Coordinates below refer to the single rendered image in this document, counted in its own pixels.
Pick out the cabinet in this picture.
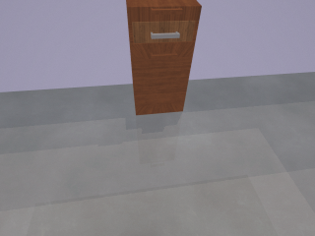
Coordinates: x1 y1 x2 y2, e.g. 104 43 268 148
126 0 202 116

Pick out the handle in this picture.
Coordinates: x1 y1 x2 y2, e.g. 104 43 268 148
151 53 178 60
151 8 183 15
151 31 180 39

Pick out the drawer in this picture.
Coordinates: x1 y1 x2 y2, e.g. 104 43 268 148
132 21 195 43

